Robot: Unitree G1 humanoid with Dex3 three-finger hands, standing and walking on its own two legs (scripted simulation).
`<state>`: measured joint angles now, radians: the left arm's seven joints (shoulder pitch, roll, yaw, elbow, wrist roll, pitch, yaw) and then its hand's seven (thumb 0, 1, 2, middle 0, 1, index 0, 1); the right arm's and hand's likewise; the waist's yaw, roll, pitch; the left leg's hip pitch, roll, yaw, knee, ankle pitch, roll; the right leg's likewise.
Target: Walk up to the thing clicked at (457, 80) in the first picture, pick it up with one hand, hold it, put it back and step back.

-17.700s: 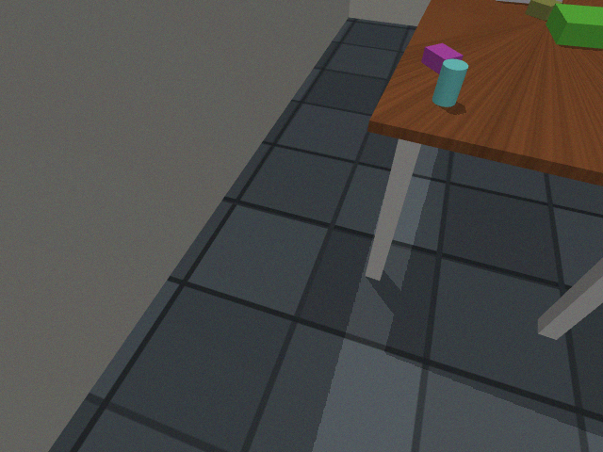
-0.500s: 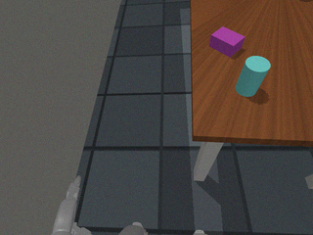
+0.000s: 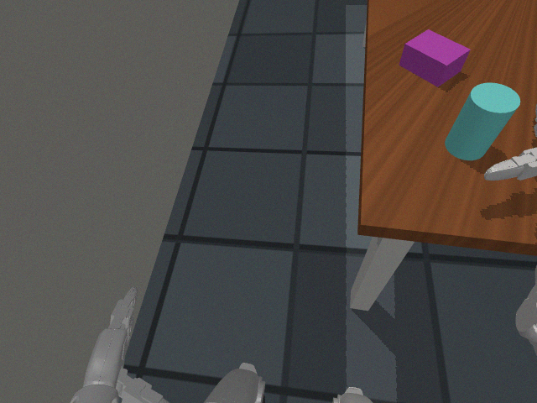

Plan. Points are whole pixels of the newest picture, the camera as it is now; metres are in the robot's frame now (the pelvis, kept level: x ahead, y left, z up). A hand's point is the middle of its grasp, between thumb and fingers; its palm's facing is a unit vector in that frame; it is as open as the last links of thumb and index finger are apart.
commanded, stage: close in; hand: right
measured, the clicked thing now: (478, 123) +0.52 -0.22 +0.10
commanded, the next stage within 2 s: rest palm in 0.26 s
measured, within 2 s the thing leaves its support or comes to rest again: leaves its support in 1.68 s
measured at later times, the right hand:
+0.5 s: hand (480, 125) +0.50 -0.21 +0.11, palm faces +0.15 +0.99 +0.02, open 17.5 cm
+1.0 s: hand (482, 108) +0.53 -0.22 +0.12, palm faces +0.16 +0.99 +0.02, open 15.9 cm
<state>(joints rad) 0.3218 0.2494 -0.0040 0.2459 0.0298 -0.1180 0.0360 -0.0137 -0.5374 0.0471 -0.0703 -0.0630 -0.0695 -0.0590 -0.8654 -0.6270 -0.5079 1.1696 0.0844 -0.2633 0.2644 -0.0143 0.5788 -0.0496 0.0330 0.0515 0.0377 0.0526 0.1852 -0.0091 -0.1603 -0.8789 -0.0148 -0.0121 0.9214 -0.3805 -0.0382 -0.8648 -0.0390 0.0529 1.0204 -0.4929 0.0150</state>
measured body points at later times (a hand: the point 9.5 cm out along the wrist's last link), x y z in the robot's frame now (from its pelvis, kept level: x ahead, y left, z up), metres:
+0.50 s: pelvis -0.01 +0.01 +0.00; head +0.09 -0.01 +0.44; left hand +0.14 +0.27 -0.02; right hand +0.49 -0.26 +0.11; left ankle +0.03 +0.15 -0.68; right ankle -0.01 -0.12 -0.68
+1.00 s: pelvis +0.01 +0.00 +0.00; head +0.11 -0.02 +0.44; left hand +0.15 +0.27 -0.02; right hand +0.51 -0.27 +0.12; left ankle +0.03 +0.15 -0.68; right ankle -0.01 -0.12 -0.68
